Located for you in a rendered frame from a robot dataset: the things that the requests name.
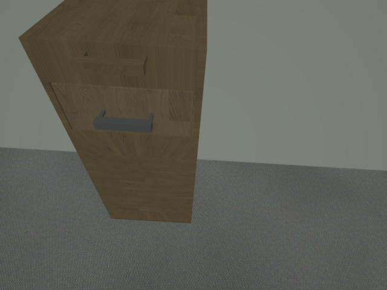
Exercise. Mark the drawer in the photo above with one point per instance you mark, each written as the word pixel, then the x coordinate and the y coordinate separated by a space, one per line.
pixel 173 110

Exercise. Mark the cabinet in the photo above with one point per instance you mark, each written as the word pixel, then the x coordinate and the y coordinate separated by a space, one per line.
pixel 143 177

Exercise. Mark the handle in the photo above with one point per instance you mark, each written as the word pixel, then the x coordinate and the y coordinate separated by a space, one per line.
pixel 107 65
pixel 123 124

